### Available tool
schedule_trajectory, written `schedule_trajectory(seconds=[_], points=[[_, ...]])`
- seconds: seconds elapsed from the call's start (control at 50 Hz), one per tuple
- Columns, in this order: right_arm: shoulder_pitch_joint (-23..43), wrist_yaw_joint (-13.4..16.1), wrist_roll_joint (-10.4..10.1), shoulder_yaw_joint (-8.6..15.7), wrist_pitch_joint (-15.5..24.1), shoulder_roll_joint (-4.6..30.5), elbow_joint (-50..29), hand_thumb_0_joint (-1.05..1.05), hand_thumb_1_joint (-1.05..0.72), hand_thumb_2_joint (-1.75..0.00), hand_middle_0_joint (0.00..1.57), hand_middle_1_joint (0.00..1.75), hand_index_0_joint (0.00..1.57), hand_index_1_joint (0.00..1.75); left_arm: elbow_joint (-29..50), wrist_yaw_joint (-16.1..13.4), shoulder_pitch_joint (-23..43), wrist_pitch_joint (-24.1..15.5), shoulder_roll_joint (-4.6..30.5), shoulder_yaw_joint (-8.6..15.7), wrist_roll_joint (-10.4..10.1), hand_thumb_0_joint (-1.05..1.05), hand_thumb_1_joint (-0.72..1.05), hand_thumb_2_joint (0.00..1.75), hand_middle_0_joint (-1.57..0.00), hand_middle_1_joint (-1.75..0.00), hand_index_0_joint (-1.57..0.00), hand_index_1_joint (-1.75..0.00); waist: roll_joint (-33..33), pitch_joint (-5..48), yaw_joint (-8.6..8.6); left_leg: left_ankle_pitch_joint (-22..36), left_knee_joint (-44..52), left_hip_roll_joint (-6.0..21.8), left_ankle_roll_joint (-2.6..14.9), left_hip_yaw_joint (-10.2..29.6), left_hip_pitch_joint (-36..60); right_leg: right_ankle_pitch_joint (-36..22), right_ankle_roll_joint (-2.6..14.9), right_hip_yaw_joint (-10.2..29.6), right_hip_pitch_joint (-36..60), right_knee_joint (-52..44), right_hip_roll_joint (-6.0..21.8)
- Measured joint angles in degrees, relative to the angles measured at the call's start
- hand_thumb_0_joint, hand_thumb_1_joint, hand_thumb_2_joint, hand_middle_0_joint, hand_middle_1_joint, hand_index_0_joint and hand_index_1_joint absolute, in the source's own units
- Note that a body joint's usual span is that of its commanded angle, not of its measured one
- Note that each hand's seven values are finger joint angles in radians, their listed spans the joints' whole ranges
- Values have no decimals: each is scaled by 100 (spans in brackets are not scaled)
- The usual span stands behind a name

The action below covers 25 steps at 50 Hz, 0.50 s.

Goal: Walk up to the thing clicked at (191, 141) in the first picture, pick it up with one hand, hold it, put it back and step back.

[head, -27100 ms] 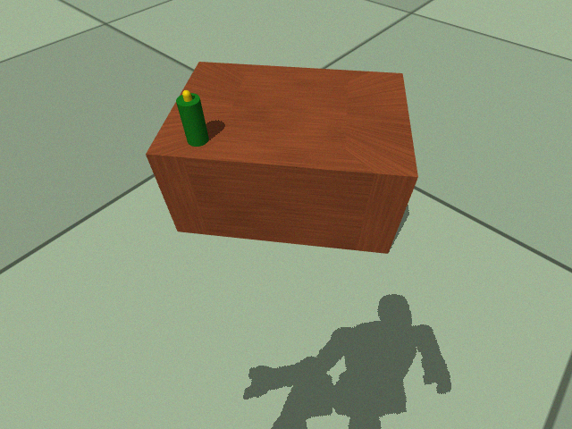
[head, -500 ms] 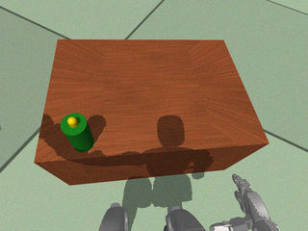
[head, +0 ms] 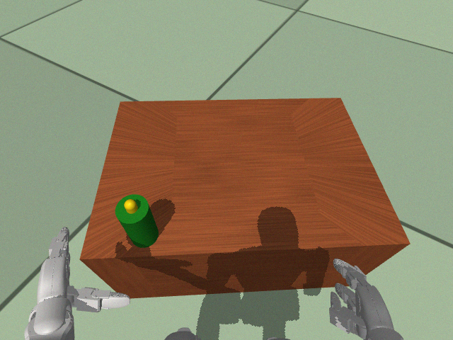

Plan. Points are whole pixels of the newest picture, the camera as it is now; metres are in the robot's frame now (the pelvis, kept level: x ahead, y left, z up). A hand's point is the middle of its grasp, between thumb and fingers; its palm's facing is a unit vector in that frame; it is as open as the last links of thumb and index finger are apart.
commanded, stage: home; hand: left
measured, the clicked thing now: (137, 220) +0.42 +0.22 -0.18
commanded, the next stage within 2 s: none
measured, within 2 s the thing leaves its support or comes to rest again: neither
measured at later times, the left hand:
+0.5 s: hand (141, 329) +0.16 +0.15 -0.06, palm faces +0.12 -0.96 -0.25, open 17.3 cm
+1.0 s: hand (133, 320) +0.17 +0.17 -0.06, palm faces +0.13 -0.96 -0.24, open 17.2 cm
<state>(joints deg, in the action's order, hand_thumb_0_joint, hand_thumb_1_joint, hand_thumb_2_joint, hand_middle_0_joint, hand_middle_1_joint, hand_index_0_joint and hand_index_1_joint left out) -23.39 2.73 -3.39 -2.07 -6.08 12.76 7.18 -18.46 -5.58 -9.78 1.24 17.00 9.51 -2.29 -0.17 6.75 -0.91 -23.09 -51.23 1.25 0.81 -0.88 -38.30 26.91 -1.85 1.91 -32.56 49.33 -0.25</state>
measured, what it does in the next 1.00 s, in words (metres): stands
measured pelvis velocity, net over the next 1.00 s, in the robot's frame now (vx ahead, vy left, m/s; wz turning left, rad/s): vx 0.00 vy -0.01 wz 0.01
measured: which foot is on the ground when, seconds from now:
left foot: down 0.00-1.00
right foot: down 0.00-1.00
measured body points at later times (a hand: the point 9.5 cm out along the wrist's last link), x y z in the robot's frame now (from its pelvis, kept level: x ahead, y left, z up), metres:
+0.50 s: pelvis -0.01 -0.03 -0.01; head +0.01 -0.04 +0.44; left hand +0.15 +0.20 -0.04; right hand +0.15 -0.26 -0.04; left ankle +0.02 +0.11 -0.69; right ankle -0.02 -0.14 -0.69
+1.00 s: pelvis +0.00 -0.01 -0.01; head +0.03 -0.02 +0.44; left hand +0.16 +0.22 -0.04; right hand +0.17 -0.24 -0.04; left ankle +0.02 +0.11 -0.69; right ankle -0.02 -0.14 -0.69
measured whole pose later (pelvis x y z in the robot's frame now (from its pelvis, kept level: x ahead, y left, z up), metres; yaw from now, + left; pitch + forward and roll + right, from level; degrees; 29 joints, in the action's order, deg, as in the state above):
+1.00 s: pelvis +0.00 -0.01 -0.01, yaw +0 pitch +10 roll +0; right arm -27.8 4.1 -2.2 0.0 -7.1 12.1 -0.3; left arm -4.5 -5.3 -26.7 1.1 11.7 -0.3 -1.8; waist 0.0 8.3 0.3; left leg -25.3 -55.6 0.9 -0.1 -1.0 -40.7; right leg 30.7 -1.0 2.0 -36.0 56.3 0.1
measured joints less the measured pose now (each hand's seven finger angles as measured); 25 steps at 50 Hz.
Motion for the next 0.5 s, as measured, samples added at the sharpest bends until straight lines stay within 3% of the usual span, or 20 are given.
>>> schedule_trajectory(seconds=[0.12,0.24,0.38,0.5], points=[[-93,103,33,91,33,-24,-18,2,-86,-88,20,29,20,29,656,-14,-1008,85,-297,-554,-54,-1,-46,11,-7,-6,-7,-7,11,87,89,5,6,-36,-49,9,102,88,48,-13,44,146,34],[-144,133,49,77,63,-57,-176,2,-88,-89,20,30,20,30,970,85,-1489,161,-622,-1092,-29,-1,-49,9,-6,-6,-6,-7,4,44,142,35,-74,-44,-106,41,35,146,103,-44,-71,361,37],[-268,229,85,184,73,13,-367,2,-89,-90,20,30,20,30,1136,49,-1563,73,-514,-1023,-16,-2,-52,7,-6,-5,-6,-6,-2,-5,124,63,-141,-18,-177,88,-37,181,177,-87,-177,525,5],[-381,214,106,140,68,-20,-519,2,-89,-90,20,30,20,30,1132,16,-1540,-18,-494,-1033,8,-2,-52,7,-5,-5,-6,-6,44,46,91,29,-209,-3,-199,68,-115,226,197,-65,-283,630,-8]])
